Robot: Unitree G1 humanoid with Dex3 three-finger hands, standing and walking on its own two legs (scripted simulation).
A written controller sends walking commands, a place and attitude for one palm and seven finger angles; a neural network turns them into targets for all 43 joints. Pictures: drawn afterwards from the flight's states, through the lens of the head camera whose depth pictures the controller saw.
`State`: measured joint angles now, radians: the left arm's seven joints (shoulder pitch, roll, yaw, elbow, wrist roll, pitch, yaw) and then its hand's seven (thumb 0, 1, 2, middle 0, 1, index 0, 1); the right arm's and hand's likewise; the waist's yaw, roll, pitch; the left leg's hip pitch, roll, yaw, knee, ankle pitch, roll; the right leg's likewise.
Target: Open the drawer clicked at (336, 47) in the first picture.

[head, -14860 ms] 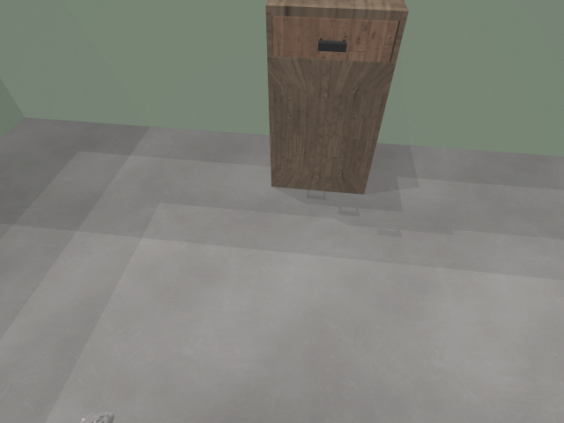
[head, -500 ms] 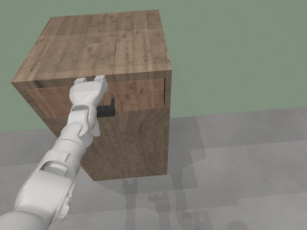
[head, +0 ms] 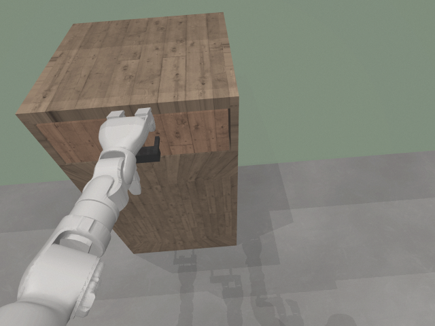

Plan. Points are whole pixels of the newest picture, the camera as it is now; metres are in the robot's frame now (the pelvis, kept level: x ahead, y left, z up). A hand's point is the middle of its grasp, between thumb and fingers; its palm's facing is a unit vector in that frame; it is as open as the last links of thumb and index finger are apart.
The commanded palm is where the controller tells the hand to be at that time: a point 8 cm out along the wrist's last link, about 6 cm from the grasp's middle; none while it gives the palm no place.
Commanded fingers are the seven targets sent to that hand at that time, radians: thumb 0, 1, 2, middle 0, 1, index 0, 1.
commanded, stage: re-aim the fingers above the handle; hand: left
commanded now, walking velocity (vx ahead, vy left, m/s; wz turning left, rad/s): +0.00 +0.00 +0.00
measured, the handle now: (139, 148) +0.52 +0.20 +0.00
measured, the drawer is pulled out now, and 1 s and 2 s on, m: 0.00 0.00 0.00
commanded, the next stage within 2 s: lower the fingers behind the handle in 1.68 s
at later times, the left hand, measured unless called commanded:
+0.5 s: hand (129, 151) +0.45 +0.19 +0.07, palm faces +0.00 -0.03 -1.00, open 13.8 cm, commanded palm +0.43 +0.19 +0.12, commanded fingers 0.00 -0.50 0.30 -0.30 -1.20 -0.30 -1.20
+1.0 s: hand (131, 149) +0.46 +0.19 +0.07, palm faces -0.01 -0.03 -1.00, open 13.8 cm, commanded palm +0.44 +0.19 +0.12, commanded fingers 0.00 -0.50 0.30 -0.30 -1.20 -0.30 -1.20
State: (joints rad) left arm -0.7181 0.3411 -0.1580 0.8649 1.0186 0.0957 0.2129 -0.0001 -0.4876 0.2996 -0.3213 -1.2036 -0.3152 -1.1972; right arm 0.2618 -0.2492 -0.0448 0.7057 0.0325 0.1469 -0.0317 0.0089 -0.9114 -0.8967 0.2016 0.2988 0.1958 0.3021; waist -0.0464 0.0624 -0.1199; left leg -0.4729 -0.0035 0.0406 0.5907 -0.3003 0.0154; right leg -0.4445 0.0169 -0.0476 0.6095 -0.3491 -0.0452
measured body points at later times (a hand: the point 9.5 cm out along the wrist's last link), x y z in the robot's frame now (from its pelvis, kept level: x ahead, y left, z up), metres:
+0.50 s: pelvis -0.01 +0.01 +0.00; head +0.03 -0.02 +0.45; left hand +0.44 +0.19 +0.12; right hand +0.05 -0.26 -0.14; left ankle -0.01 +0.11 -0.73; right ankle -0.03 -0.09 -0.73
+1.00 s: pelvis +0.00 +0.01 +0.00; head +0.04 -0.01 +0.45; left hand +0.45 +0.18 +0.12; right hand +0.05 -0.25 -0.14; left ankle -0.01 +0.11 -0.73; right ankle -0.03 -0.09 -0.73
